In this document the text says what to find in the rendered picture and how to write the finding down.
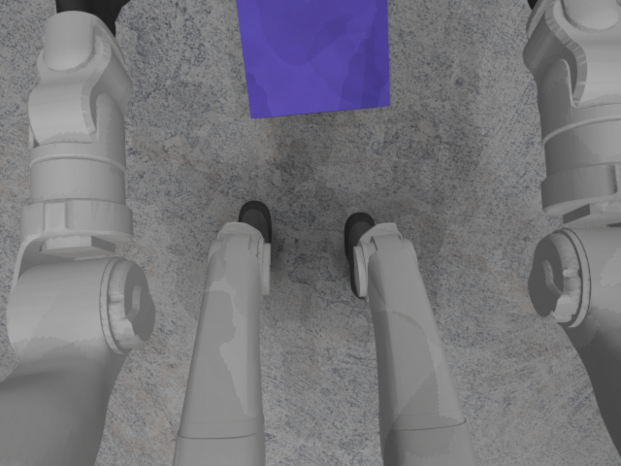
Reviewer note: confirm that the left robot shin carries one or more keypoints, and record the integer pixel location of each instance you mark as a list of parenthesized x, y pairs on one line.
[(232, 228)]

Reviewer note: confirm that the robot right upper arm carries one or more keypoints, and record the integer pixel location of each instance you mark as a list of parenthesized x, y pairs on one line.
[(576, 282)]

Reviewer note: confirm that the left robot thigh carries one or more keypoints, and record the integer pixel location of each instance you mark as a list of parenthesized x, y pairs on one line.
[(222, 421)]

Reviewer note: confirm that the robot left forearm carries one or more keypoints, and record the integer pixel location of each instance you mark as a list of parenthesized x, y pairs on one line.
[(77, 156)]

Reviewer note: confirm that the robot left upper arm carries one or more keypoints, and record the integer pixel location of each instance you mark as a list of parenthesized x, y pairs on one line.
[(72, 324)]

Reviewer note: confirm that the robot left hand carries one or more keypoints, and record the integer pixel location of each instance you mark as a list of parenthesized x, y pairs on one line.
[(106, 10)]

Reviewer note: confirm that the robot right forearm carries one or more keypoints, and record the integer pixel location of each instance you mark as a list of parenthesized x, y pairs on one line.
[(574, 53)]

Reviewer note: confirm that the carton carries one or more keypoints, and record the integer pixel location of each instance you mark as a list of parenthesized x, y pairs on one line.
[(314, 56)]

